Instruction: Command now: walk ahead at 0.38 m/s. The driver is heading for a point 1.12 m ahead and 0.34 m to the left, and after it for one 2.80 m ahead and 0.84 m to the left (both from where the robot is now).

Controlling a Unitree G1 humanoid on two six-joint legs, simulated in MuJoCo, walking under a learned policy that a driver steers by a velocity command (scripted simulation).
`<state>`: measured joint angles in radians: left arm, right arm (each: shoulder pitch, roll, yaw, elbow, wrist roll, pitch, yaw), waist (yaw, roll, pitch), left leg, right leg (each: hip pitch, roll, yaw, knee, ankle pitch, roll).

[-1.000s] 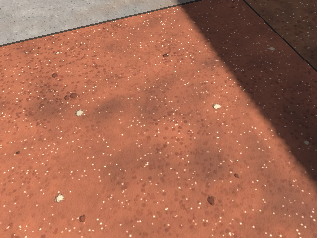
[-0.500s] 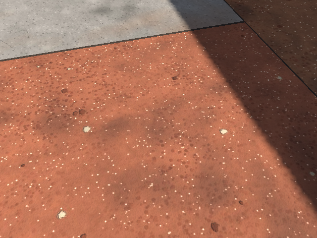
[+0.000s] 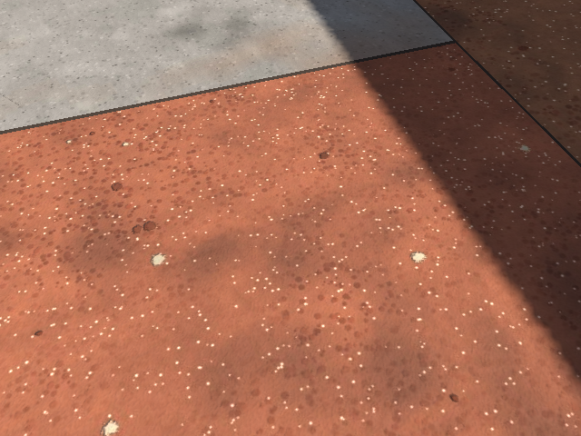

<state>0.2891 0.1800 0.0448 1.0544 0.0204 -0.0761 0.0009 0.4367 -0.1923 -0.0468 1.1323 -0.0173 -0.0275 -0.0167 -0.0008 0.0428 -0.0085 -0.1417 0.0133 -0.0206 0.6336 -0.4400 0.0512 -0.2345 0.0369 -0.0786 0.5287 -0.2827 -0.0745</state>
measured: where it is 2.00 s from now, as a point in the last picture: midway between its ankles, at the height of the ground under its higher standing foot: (195, 284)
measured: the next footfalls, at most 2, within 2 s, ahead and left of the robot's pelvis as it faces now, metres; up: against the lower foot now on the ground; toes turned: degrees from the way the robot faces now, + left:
left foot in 0.42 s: +0.37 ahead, +0.07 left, +0.00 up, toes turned +11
right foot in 0.96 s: +0.74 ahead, +0.01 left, +0.00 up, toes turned +27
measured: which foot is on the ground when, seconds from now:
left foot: up 0.00-0.40, down 0.42-0.96, up 0.98-1.00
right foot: down 0.00-0.44, up 0.46-0.94, down 0.96-1.00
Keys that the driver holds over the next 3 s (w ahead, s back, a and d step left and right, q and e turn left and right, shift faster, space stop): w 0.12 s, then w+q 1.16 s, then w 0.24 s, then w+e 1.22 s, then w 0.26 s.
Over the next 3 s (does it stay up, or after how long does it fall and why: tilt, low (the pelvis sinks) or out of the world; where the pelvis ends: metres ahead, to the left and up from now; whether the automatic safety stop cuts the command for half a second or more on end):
stays up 1.47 0.53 0.01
